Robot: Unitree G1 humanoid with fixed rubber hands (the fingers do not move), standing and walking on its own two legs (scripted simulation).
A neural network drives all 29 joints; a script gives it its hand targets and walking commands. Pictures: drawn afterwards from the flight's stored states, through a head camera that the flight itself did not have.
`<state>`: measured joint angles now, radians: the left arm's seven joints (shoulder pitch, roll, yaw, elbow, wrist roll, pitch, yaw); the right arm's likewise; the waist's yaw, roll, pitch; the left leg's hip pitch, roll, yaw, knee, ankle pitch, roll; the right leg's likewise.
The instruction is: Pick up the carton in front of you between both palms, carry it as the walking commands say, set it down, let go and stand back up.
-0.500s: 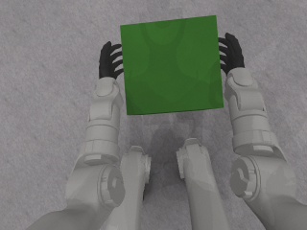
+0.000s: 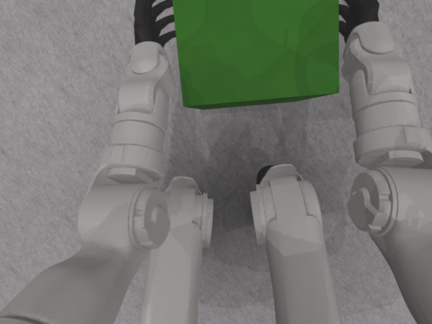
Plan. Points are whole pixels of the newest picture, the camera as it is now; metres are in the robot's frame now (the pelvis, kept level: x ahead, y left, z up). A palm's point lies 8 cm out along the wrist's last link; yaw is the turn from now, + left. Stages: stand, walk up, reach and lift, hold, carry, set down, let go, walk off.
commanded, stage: set down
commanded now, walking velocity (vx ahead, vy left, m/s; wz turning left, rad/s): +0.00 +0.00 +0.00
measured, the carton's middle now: (249, 45) +0.52 -0.10 -0.24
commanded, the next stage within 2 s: none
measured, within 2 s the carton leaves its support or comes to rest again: rests again in 0.56 s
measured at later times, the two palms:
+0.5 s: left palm (152, 49) +0.53 +0.06 -0.19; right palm (346, 35) +0.49 -0.24 -0.19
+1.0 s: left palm (149, 49) +0.53 +0.07 -0.19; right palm (343, 36) +0.50 -0.24 -0.20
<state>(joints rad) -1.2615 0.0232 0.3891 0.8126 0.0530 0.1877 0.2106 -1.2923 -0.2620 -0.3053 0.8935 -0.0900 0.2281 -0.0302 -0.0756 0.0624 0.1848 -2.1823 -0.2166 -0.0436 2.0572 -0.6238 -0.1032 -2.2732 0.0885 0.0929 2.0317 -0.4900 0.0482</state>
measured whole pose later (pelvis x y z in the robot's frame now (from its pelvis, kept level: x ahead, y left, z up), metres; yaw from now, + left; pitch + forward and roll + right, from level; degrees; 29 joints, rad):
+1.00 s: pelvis -0.01 +0.00 -0.04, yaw +0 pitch +36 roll +1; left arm -1.39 0.11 0.39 1.03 0.10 0.14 0.10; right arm -1.39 -0.32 -0.35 1.10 -0.13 0.17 0.08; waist -0.08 0.08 0.31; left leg -2.21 -0.19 -0.02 2.20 -0.62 -0.07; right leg -2.28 0.01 0.04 2.16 -0.51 0.02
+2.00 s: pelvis +0.01 -0.01 +0.06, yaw -1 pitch +44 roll +4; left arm -1.18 0.17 0.23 0.82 -0.05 0.17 0.17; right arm -1.20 -0.40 -0.26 0.95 0.07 0.13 0.03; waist -0.05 0.04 0.05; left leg -2.03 -0.09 -0.01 1.84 -0.58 -0.04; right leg -2.11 0.02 0.04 1.82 -0.47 -0.01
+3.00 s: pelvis +0.09 -0.02 +0.32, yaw -4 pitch +30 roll +1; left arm -0.31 0.13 0.15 0.58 0.06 0.04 0.02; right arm -0.33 -0.24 -0.19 0.62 -0.02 0.03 0.09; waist -0.03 0.01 -0.07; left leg -0.95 -0.03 -0.07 0.78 -0.34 -0.03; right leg -1.02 0.05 0.04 0.77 -0.27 -0.02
